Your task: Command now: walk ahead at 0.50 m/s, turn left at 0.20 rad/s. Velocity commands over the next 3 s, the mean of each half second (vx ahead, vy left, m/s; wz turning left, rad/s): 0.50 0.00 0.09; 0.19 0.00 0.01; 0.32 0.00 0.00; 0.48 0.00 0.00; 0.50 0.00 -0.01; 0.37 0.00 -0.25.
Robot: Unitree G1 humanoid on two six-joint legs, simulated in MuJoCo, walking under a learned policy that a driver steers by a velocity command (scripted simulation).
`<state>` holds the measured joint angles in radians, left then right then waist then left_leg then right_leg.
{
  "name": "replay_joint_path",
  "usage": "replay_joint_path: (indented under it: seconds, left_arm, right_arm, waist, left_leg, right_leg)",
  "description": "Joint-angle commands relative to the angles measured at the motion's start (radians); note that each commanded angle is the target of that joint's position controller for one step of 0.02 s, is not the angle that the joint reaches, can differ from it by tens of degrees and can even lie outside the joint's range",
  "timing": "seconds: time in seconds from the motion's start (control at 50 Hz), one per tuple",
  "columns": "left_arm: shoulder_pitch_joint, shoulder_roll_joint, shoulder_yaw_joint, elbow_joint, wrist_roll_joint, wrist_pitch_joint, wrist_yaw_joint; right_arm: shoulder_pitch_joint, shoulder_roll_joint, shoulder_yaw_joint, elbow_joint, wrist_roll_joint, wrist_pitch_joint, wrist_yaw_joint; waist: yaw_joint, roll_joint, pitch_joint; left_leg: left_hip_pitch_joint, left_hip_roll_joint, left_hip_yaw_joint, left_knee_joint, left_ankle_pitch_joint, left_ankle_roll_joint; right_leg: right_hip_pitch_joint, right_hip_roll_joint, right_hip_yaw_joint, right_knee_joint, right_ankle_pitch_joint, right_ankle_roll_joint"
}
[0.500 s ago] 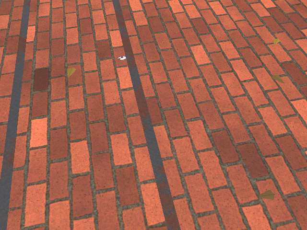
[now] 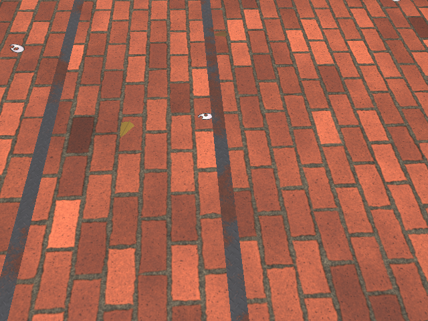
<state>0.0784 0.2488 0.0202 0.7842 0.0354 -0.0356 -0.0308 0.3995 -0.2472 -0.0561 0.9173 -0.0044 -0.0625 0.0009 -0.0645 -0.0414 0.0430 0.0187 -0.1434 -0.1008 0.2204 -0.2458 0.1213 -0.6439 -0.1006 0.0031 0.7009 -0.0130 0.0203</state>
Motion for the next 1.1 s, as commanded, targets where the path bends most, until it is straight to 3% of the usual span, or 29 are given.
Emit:
replay_joint_path:
  seconds: [0.02,0.08,0.12,0.14,0.16,0.18,0.2,0.22,0.24,0.28,0.34,0.4,0.48,0.52,0.6,0.64,0.66,0.68,0.7,0.72,0.76,0.8,0.84,0.92,0.98,1.02,1.04,1.08,1.1]
  left_arm:
    - [-0.162,0.064,0.007,-0.112,-0.006,-0.024,-0.003]
    - [-0.062,0.097,0.018,-0.095,-0.009,-0.034,0.004]
    - [0.180,0.135,0.039,-0.020,-0.009,-0.046,0.025]
    - [0.338,0.189,0.054,0.007,0.013,-0.054,0.041]
    - [0.409,0.301,0.086,0.018,0.028,-0.047,0.040]
    - [0.351,0.223,0.074,0.024,-0.009,-0.032,0.026]
    - [0.249,0.162,0.059,0.006,-0.020,-0.031,0.021]
    - [0.197,0.113,0.047,0.003,-0.016,-0.036,0.017]
    - [0.188,0.094,0.040,0.013,-0.014,-0.041,0.020]
    - [0.204,0.082,0.034,0.042,-0.019,-0.054,0.022]
    - [0.257,0.108,0.042,0.076,-0.030,-0.071,0.018]
    - [0.304,0.104,0.041,0.102,-0.031,-0.067,0.018]
    - [0.361,0.110,0.042,0.133,-0.032,-0.065,0.018]
    - [0.382,0.105,0.038,0.151,-0.028,-0.062,0.021]
    - [0.375,0.108,0.034,0.173,-0.021,-0.055,0.032]
    - [0.340,0.111,0.034,0.175,-0.034,-0.049,0.039]
    - [0.357,0.089,0.025,0.159,-0.043,-0.053,0.044]
    - [0.506,-0.012,0.001,0.162,-0.074,-0.049,0.048]
    - [0.526,0.050,0.019,0.201,-0.070,-0.026,0.058]
    - [0.455,0.075,0.029,0.193,-0.046,-0.012,0.058]
    - [0.348,0.040,0.024,0.180,-0.018,0.004,0.051]
    - [0.377,0.013,0.019,0.206,-0.006,0.031,0.043]
    - [0.391,-0.009,0.012,0.225,-0.010,0.049,0.046]
    - [0.303,0.005,0.007,0.231,-0.013,0.071,0.060]
    - [0.296,-0.006,0.000,0.253,-0.011,0.066,0.061]
    - [0.319,0.012,-0.003,0.265,0.002,0.049,0.062]
    - [0.326,0.049,0.002,0.264,0.005,0.038,0.063]
    - [0.338,0.083,0.018,0.280,-0.025,0.032,0.057]
    - [0.339,0.098,0.028,0.286,-0.025,0.026,0.058]
  right_arm:
    - [0.101,-0.145,-0.025,-0.014,-0.011,-0.007,-0.012]
    - [0.045,-0.169,-0.026,-0.021,-0.017,-0.014,-0.021]
    - [0.016,-0.180,-0.025,-0.019,-0.019,-0.016,-0.015]
    - [0.020,-0.147,-0.014,-0.042,-0.011,-0.021,-0.010]
    - [0.158,-0.054,0.004,-0.051,0.028,-0.019,-0.003]
    - [0.124,-0.139,-0.010,-0.035,-0.006,-0.016,-0.010]
    - [0.044,-0.140,-0.012,-0.051,-0.015,-0.013,-0.006]
    - [-0.011,-0.121,-0.004,-0.063,-0.018,-0.015,0.001]
    - [-0.031,-0.110,-0.003,-0.069,-0.021,-0.008,0.008]
    - [-0.009,-0.089,0.003,-0.061,-0.035,0.014,0.021]
    - [-0.058,-0.075,0.010,-0.075,-0.038,0.028,0.031]
    - [-0.195,-0.070,0.017,-0.118,-0.036,0.029,0.035]
    - [-0.335,-0.043,0.033,-0.160,-0.027,0.022,0.038]
    - [-0.368,-0.032,0.040,-0.166,-0.025,0.017,0.032]
    - [-0.312,-0.051,0.035,-0.138,-0.026,-0.001,0.012]
    - [-0.134,-0.078,0.021,-0.066,-0.041,-0.022,-0.001]
    - [-0.027,-0.134,0.009,-0.036,-0.057,-0.036,-0.010]
    - [0.045,-0.209,-0.011,-0.031,-0.063,-0.030,-0.010]
    - [0.036,-0.167,-0.006,-0.033,-0.002,-0.014,-0.002]
    - [-0.050,-0.129,0.004,-0.046,0.013,-0.009,-0.001]
    - [-0.179,-0.039,0.036,-0.053,0.001,-0.006,-0.013]
    - [-0.205,-0.034,0.043,-0.039,-0.007,-0.005,-0.023]
    - [-0.201,-0.050,0.042,-0.025,-0.013,-0.007,-0.021]
    - [-0.173,-0.074,0.035,0.005,-0.018,0.012,-0.019]
    - [-0.188,-0.077,0.032,0.018,-0.006,0.037,-0.020]
    - [-0.147,-0.073,0.028,0.035,0.000,0.048,-0.020]
    - [-0.131,-0.068,0.023,0.033,0.008,0.057,-0.018]
    - [-0.182,-0.048,0.023,0.011,0.004,0.063,-0.006]
    - [-0.191,-0.018,0.025,0.007,-0.006,0.057,0.001]
  waist:
    - [-0.038,0.111,0.020]
    - [0.033,0.125,0.003]
    - [0.145,0.093,-0.120]
    - [0.202,0.025,-0.234]
    - [0.154,-0.214,-0.361]
    - [0.136,-0.107,-0.308]
    - [0.103,-0.026,-0.144]
    - [0.092,0.025,-0.077]
    - [0.072,0.007,-0.036]
    - [0.041,-0.038,-0.032]
    - [0.036,-0.032,-0.021]
    - [0.062,-0.021,0.019]
    - [0.099,-0.024,0.031]
    - [0.107,-0.020,0.038]
    - [0.081,-0.056,-0.011]
    - [0.000,-0.014,-0.079]
    - [-0.021,0.044,-0.171]
    - [0.013,0.249,-0.345]
    - [0.006,0.208,-0.438]
    - [0.031,0.136,-0.314]
    - [0.075,0.115,-0.117]
    - [0.116,0.134,-0.102]
    - [0.129,0.134,-0.123]
    - [0.094,0.164,-0.098]
    - [0.107,0.137,-0.044]
    - [0.102,0.095,-0.016]
    - [0.085,0.057,0.009]
    - [0.097,-0.136,0.102]
    - [0.099,-0.209,0.114]
  left_leg:
    - [0.059,0.286,-0.128,0.006,0.566,0.075]
    - [0.069,0.314,-0.117,0.088,0.761,0.047]
    - [0.027,0.262,-0.066,0.359,0.894,0.016]
    - [-0.135,0.218,-0.039,0.607,0.639,0.003]
    - [-0.462,0.032,0.057,0.992,-0.024,-0.048]
    - [-0.580,0.043,-0.006,1.084,-0.246,-0.033]
    - [-0.614,0.099,-0.015,1.082,-0.166,-0.032]
    - [-0.604,0.135,-0.007,1.031,-0.110,-0.035]
    - [-0.583,0.163,0.007,0.979,-0.091,-0.038]
    - [-0.519,0.184,0.031,0.918,-0.068,-0.058]
    - [-0.573,0.212,0.070,0.854,-0.007,-0.082]
    - [-0.663,0.244,0.102,0.726,0.095,-0.109]
    - [-0.636,0.232,0.142,0.513,0.211,-0.118]
    - [-0.587,0.203,0.167,0.429,0.233,-0.112]
    - [-0.448,0.148,0.158,0.338,0.192,-0.069]
    - [-0.242,0.122,0.162,0.180,0.305,-0.036]
    - [-0.023,0.251,0.067,0.219,0.644,-0.012]
    - [0.274,0.562,-0.214,0.318,1.138,0.148]
    - [0.250,0.591,-0.309,0.280,1.203,0.229]
    - [0.115,0.538,-0.219,0.217,1.056,0.208]
    - [-0.118,0.442,-0.095,0.112,0.839,0.134]
    - [-0.253,0.380,-0.010,0.068,0.752,0.092]
    - [-0.286,0.359,0.022,0.055,0.660,0.088]
    - [-0.327,0.344,-0.015,-0.004,0.168,0.072]
    - [-0.410,0.330,-0.046,-0.027,-0.166,0.034]
    - [-0.447,0.298,-0.059,-0.020,-0.340,-0.025]
    - [-0.454,0.255,-0.035,0.013,-0.383,-0.041]
    - [-0.442,0.135,0.104,0.220,-0.288,-0.060]
    - [-0.455,0.086,0.163,0.366,-0.156,-0.070]
  right_leg:
    - [-0.012,0.049,-0.043,-0.086,0.008,-0.027]
    - [0.154,0.090,-0.038,-0.169,-0.090,-0.079]
    - [0.455,0.133,-0.053,-0.251,-0.098,-0.123]
    - [0.700,-0.030,0.115,-0.258,-0.170,-0.170]
    - [0.961,-0.305,0.587,-0.313,-0.214,-0.323]
    - [0.887,-0.305,0.729,-0.407,-0.264,-0.326]
    - [0.735,-0.269,0.563,-0.422,-0.291,-0.307]
    - [0.630,-0.220,0.451,-0.455,-0.225,-0.283]
    - [0.563,-0.173,0.360,-0.480,-0.156,-0.254]
    - [0.492,-0.119,0.256,-0.517,-0.053,-0.227]
    - [0.494,-0.104,0.190,-0.564,0.008,-0.242]
    - [0.521,-0.083,0.141,-0.605,0.017,-0.240]
    - [0.556,-0.060,0.078,-0.595,0.101,-0.216]
    - [0.579,-0.058,0.040,-0.540,0.308,-0.203]
    - [0.651,-0.075,0.035,-0.380,0.565,-0.161]
    - [0.651,-0.030,0.020,-0.171,0.561,-0.122]
    - [0.523,0.013,0.000,-0.003,0.317,-0.095]
    - [0.291,0.131,-0.055,0.324,-0.379,-0.063]
    - [0.256,0.179,0.035,0.458,-0.626,-0.056]
    - [0.230,0.138,0.072,0.478,-0.588,-0.052]
    - [0.240,0.082,0.070,0.371,-0.495,-0.039]
    - [0.375,0.080,0.040,0.275,-0.429,-0.022]
    - [0.431,0.087,0.018,0.181,-0.415,-0.014]
    - [0.454,0.082,-0.007,-0.002,-0.360,-0.020]
    - [0.530,0.087,-0.029,-0.165,-0.254,-0.039]
    - [0.566,0.051,0.022,-0.282,-0.290,-0.064]
    - [0.510,0.016,0.082,-0.324,-0.485,-0.093]
    - [0.347,-0.064,0.266,-0.517,-0.805,-0.159]
    - [0.363,-0.142,0.372,-0.609,-0.810,-0.185]
